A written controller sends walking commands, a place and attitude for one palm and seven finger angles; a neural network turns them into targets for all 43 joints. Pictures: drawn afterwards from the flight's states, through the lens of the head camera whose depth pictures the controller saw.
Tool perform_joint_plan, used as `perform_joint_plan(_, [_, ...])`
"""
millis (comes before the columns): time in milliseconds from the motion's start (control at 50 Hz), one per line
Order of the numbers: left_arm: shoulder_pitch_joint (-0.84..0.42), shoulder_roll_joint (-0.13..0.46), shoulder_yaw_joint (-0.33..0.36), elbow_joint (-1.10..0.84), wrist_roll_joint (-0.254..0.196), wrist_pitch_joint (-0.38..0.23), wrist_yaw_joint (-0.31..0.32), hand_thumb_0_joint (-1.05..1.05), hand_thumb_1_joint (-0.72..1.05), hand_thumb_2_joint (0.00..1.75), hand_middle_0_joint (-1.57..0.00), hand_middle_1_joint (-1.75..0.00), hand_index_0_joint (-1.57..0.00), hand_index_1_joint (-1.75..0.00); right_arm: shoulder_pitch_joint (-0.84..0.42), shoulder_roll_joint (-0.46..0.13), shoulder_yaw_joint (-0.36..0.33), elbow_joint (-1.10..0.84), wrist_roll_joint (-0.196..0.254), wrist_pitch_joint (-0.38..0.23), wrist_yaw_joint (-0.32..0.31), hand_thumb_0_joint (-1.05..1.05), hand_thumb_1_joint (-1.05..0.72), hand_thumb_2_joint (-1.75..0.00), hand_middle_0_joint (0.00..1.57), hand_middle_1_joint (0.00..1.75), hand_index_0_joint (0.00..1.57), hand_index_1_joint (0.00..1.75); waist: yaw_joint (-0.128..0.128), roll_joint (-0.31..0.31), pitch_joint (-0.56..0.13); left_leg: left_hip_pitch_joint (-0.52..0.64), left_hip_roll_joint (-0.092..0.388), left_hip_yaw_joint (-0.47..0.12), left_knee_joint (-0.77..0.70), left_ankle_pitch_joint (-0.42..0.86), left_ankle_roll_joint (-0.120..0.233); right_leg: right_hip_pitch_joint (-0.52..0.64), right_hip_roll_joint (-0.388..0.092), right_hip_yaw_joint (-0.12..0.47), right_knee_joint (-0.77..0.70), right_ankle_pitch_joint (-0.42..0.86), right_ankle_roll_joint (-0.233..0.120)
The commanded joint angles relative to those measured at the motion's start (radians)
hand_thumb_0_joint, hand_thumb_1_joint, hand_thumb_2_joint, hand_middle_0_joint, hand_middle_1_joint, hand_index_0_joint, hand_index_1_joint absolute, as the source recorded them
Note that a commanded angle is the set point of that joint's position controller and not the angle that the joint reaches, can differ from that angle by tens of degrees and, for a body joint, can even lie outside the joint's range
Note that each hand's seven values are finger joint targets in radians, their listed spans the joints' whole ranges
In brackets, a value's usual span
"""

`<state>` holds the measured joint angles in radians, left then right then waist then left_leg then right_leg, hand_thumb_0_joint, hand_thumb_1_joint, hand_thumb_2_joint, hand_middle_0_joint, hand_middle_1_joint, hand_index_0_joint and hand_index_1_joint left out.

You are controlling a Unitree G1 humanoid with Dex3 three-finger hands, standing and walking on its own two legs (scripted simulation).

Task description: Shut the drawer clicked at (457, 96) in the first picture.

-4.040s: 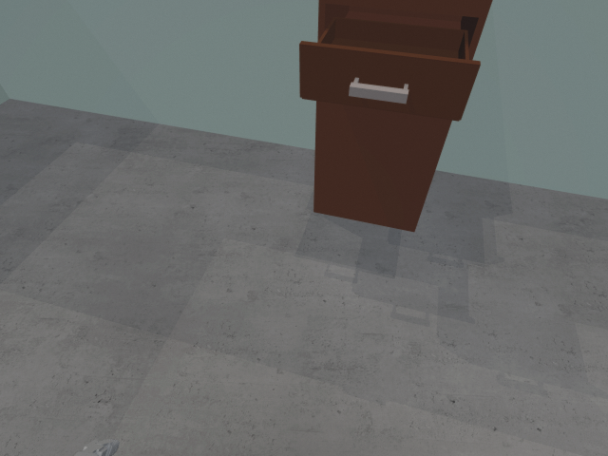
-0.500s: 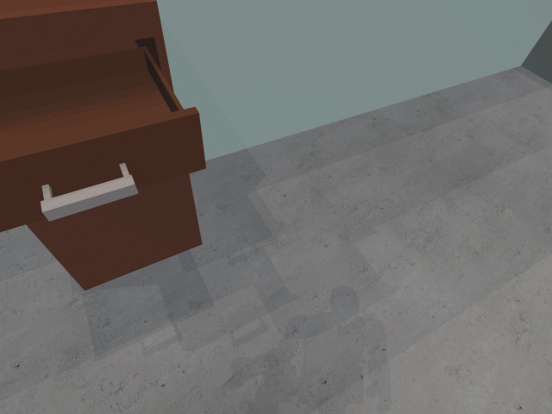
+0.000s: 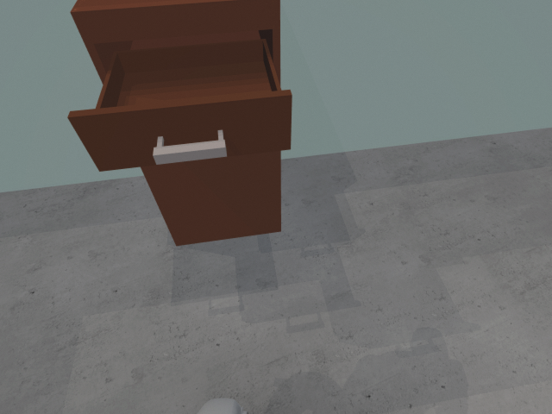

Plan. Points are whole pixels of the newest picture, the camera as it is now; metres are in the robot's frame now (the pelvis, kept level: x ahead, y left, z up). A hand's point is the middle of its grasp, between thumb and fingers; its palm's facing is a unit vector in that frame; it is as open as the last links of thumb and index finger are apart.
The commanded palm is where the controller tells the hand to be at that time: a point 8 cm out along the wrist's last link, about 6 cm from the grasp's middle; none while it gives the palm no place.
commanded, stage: turn to face it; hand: left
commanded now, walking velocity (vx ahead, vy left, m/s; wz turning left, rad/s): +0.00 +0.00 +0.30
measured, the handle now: (190, 144) +0.58 +0.21 +0.04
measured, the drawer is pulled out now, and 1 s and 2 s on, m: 0.29 0.29 0.29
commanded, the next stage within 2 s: take the last steps up to it in 0.18 s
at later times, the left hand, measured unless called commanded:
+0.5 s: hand out of the picture -0.02 +0.25 -0.17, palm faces +0.14 -0.97 -0.20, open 7.4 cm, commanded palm none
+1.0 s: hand out of the picture +0.09 +0.14 -0.16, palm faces +0.16 -0.96 -0.21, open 7.2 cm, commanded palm none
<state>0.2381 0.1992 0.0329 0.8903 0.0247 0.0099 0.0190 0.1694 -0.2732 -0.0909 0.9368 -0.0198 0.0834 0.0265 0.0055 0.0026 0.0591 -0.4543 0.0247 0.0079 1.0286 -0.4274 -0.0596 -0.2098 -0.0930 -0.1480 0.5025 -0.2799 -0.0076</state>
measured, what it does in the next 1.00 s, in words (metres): walks ahead: left foot, then right foot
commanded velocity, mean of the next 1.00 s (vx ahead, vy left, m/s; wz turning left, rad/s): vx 0.22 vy -0.08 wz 0.06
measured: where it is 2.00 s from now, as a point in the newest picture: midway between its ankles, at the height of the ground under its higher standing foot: (297, 385)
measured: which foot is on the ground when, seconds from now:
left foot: up 0.00-0.12, down 0.14-0.76, up 0.78-1.00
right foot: down 0.00-0.14, up 0.16-0.74, down 0.76-1.00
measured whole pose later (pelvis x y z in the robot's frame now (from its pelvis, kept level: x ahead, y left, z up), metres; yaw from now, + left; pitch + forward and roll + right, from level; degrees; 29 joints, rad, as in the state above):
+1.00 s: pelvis +0.10 -0.04 +0.00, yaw +7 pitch -1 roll +0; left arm 0.32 0.15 0.04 1.09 0.02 -0.06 0.02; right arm 0.32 -0.18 -0.07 1.09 -0.03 0.01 0.01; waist -0.03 0.04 0.01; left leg -0.54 0.11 0.06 1.07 -0.27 -0.01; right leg -0.07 0.05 -0.13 0.33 -0.25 -0.08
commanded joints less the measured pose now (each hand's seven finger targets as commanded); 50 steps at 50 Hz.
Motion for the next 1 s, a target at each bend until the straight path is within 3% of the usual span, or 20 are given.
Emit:
perform_joint_plan(0, [0.097,0.238,0.066,-0.031,0.010,-0.013,0.014,0.00,0.90,0.90,-0.20,-0.30,-0.20,-0.30,-0.113,-0.023,0.017,-0.106,0.007,-0.036,-0.003,0.00,-0.90,-0.90,0.20,0.30,0.20,0.30,0.055,-0.210,-0.066,0.016,-0.023,0.054,-0.180,-0.055,0.008,0.116,-0.246,0.178,-0.119,0.502,-0.146])
perform_joint_plan(40, [0.086,0.243,0.071,-0.022,0.012,-0.009,0.014,0.00,0.90,0.90,-0.20,-0.30,-0.20,-0.30,-0.086,-0.022,0.020,-0.099,0.011,-0.044,-0.007,0.00,-0.90,-0.90,0.20,0.30,0.20,0.30,0.044,-0.236,-0.091,0.101,-0.032,0.077,-0.312,-0.037,0.018,0.116,-0.247,0.159,-0.078,0.540,-0.129])
perform_joint_plan(80, [0.066,0.238,0.071,-0.011,0.001,-0.004,0.011,0.00,0.90,0.90,-0.20,-0.30,-0.20,-0.30,-0.017,-0.038,0.022,-0.079,0.009,-0.056,-0.013,0.00,-0.90,-0.90,0.20,0.30,0.20,0.30,0.001,-0.201,-0.122,0.258,-0.037,0.082,-0.548,0.140,0.031,0.064,-0.209,0.103,0.016,0.493,-0.061])
perform_joint_plan(100, [0.065,0.210,0.066,-0.015,-0.009,0.001,0.007,0.00,0.90,0.90,-0.20,-0.30,-0.20,-0.30,0.031,-0.094,0.011,-0.065,0.004,-0.067,-0.015,0.00,-0.90,-0.90,0.20,0.30,0.20,0.30,-0.030,-0.081,-0.163,0.423,0.041,0.020,-0.656,0.301,0.056,-0.038,-0.174,0.049,0.149,0.365,-0.006])
perform_joint_plan(120, [0.068,0.138,0.053,-0.048,-0.013,0.006,-0.002,0.00,0.90,0.90,-0.20,-0.30,-0.20,-0.30,0.069,-0.204,-0.014,-0.069,-0.005,-0.075,-0.019,0.00,-0.90,-0.90,0.20,0.30,0.20,0.30,-0.049,0.236,-0.176,0.561,0.320,-0.322,-0.669,0.672,0.175,-0.321,-0.043,-0.005,0.363,-0.155,0.072])
perform_joint_plan(140, [0.033,0.134,0.035,-0.069,-0.004,0.015,0.006,0.00,0.90,0.90,-0.20,-0.30,-0.20,-0.30,0.104,-0.255,-0.017,-0.067,0.006,-0.060,-0.020,0.00,-0.90,-0.90,0.20,0.30,0.20,0.30,-0.065,0.230,-0.172,0.499,0.423,-0.344,-0.654,0.859,0.266,-0.344,-0.026,0.069,0.489,-0.370,0.069])
perform_joint_plan(180, [-0.011,0.136,0.042,-0.030,-0.008,0.026,0.012,0.00,0.90,0.90,-0.20,-0.30,-0.20,-0.30,0.052,-0.188,-0.006,-0.052,0.001,-0.068,-0.047,0.00,-0.90,-0.90,0.20,0.30,0.20,0.30,-0.049,0.238,-0.096,0.400,0.316,-0.273,-0.670,0.799,0.264,-0.365,-0.017,0.156,0.616,-0.278,0.072])
perform_joint_plan(240, [0.049,0.137,0.047,0.027,-0.008,0.024,-0.003,0.00,0.90,0.90,-0.20,-0.30,-0.20,-0.30,-0.036,-0.111,0.020,-0.070,0.005,-0.078,-0.050,0.00,-0.90,-0.90,0.20,0.30,0.20,0.30,0.005,0.142,-0.064,0.346,0.208,-0.137,-0.685,0.761,0.219,-0.312,-0.007,0.138,0.639,-0.125,0.079])
perform_joint_plan(320, [0.067,0.106,0.029,0.058,-0.002,0.017,-0.005,0.00,0.90,0.90,-0.20,-0.30,-0.20,-0.30,0.063,-0.079,0.026,-0.027,0.004,-0.095,-0.054,0.00,-0.90,-0.90,0.20,0.30,0.20,0.30,-0.018,0.114,-0.094,0.428,0.213,-0.177,-0.742,0.558,0.232,-0.306,0.011,0.137,0.553,-0.093,0.083])
perform_joint_plan(420, [0.001,0.086,0.020,0.067,0.005,0.008,-0.020,0.00,0.90,0.90,-0.20,-0.30,-0.20,-0.30,0.156,-0.055,0.018,0.030,-0.004,-0.109,-0.058,0.00,-0.90,-0.90,0.20,0.30,0.20,0.30,-0.048,0.098,0.016,0.397,0.242,-0.264,-0.857,0.142,0.251,-0.356,-0.001,0.142,0.441,-0.084,0.059])
perform_joint_plan(540, [-0.089,0.078,0.028,0.049,0.003,0.000,-0.038,0.00,0.90,0.90,-0.20,-0.30,-0.20,-0.30,0.219,-0.068,0.010,0.072,-0.014,-0.122,-0.062,0.00,-0.90,-0.90,0.20,0.30,0.20,0.30,-0.068,0.104,0.062,0.374,0.275,-0.294,-0.896,0.030,0.250,-0.350,-0.011,0.147,0.311,-0.085,0.038])
perform_joint_plan(640, [-0.093,0.053,0.035,0.052,-0.001,-0.010,-0.047,0.00,0.90,0.90,-0.20,-0.30,-0.20,-0.30,0.218,-0.083,0.006,0.099,-0.020,-0.121,-0.058,0.00,-0.90,-0.90,0.20,0.30,0.20,0.30,-0.050,0.124,0.051,0.262,0.262,-0.252,-0.862,0.015,0.227,-0.170,0.022,0.111,0.151,-0.081,0.019])
perform_joint_plan(700, [0.032,0.054,0.044,0.106,-0.001,-0.022,-0.044,0.00,0.90,0.90,-0.20,-0.30,-0.20,-0.30,0.212,-0.063,0.013,0.118,-0.016,-0.117,-0.056,0.00,-0.90,-0.90,0.20,0.30,0.20,0.30,0.011,0.067,0.011,0.154,0.183,-0.161,-0.709,0.020,0.165,0.099,0.069,0.061,-0.056,0.040,0.012])
perform_joint_plan(720, [0.103,0.090,0.053,0.132,0.000,-0.033,-0.036,0.00,0.90,0.90,-0.20,-0.30,-0.20,-0.30,0.219,-0.030,0.020,0.121,-0.009,-0.120,-0.052,0.00,-0.90,-0.90,0.20,0.30,0.20,0.30,0.043,-0.012,-0.015,0.036,0.134,-0.096,-0.573,0.004,0.130,0.264,0.007,0.139,-0.126,-0.013,-0.012])
perform_joint_plan(740, [0.193,0.176,0.066,0.158,0.005,-0.044,-0.023,0.00,0.90,0.90,-0.20,-0.30,-0.20,-0.30,0.216,0.039,0.038,0.103,0.000,-0.124,-0.044,0.00,-0.90,-0.90,0.20,0.30,0.20,0.30,0.081,-0.232,-0.050,-0.165,0.019,0.057,-0.297,-0.075,0.080,0.428,-0.196,0.403,-0.234,-0.184,-0.091])
perform_joint_plan(760, [0.273,0.227,0.074,0.171,-0.010,-0.043,-0.016,0.00,0.90,0.90,-0.20,-0.30,-0.20,-0.30,0.131,0.014,0.041,0.060,-0.004,-0.123,-0.042,0.00,-0.90,-0.90,0.20,0.30,0.20,0.30,0.121,-0.281,-0.059,-0.239,0.011,0.051,-0.081,-0.202,0.080,0.359,-0.316,0.599,-0.333,-0.267,-0.165])
perform_joint_plan(800, [0.178,0.150,0.056,0.164,-0.014,-0.048,-0.008,0.00,0.90,0.90,-0.20,-0.30,-0.20,-0.30,0.096,-0.002,0.019,0.068,-0.008,-0.115,-0.034,0.00,-0.90,-0.90,0.20,0.30,0.20,0.30,0.065,-0.173,0.022,-0.243,0.070,-0.007,0.092,-0.046,0.093,0.184,-0.273,0.543,-0.386,-0.338,-0.185])
perform_joint_plan(840, [0.084,0.076,0.037,0.142,-0.010,-0.057,0.000,0.00,0.90,0.90,-0.20,-0.30,-0.20,-0.30,0.156,0.034,0.015,0.106,-0.013,-0.101,-0.026,0.00,-0.90,-0.90,0.20,0.30,0.20,0.30,-0.006,-0.042,0.041,-0.165,0.102,0.010,0.106,0.075,0.070,0.083,-0.202,0.355,-0.370,-0.151,-0.163])
perform_joint_plan(860, [0.081,0.054,0.028,0.143,-0.009,-0.065,0.001,0.00,0.90,0.90,-0.20,-0.30,-0.20,-0.30,0.175,0.056,0.017,0.115,-0.016,-0.096,-0.024,0.00,-0.90,-0.90,0.20,0.30,0.20,0.30,-0.024,-0.044,0.060,-0.146,0.103,0.021,0.101,0.118,0.060,0.043,-0.168,0.285,-0.368,-0.048,-0.150])
perform_joint_plan(980, [0.196,0.034,0.015,0.190,-0.005,-0.094,0.008,0.00,0.90,0.90,-0.20,-0.30,-0.20,-0.30,0.086,0.065,0.015,0.078,-0.014,-0.097,-0.016,0.00,-0.90,-0.90,0.20,0.30,0.20,0.30,-0.013,-0.078,0.053,-0.231,0.107,0.046,0.026,0.198,0.040,0.158,-0.151,0.225,-0.335,0.309,-0.175])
